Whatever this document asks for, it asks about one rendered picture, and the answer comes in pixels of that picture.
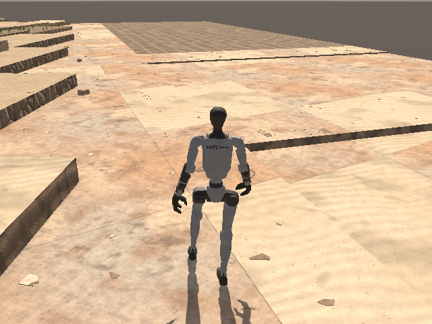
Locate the right robot hand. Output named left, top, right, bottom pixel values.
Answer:
left=236, top=182, right=251, bottom=196

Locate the robot left forearm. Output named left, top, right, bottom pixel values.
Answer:
left=174, top=163, right=191, bottom=196

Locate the robot left upper arm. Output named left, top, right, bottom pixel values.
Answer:
left=185, top=135, right=204, bottom=173

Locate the robot right forearm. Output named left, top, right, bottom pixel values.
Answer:
left=241, top=162, right=251, bottom=186

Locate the robot right upper arm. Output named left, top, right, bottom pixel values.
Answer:
left=231, top=136, right=248, bottom=172

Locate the robot right thigh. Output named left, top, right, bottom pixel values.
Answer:
left=220, top=190, right=239, bottom=242

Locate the robot torso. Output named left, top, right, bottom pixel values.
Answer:
left=201, top=133, right=233, bottom=203

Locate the left robot hand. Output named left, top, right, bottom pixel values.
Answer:
left=172, top=193, right=187, bottom=214

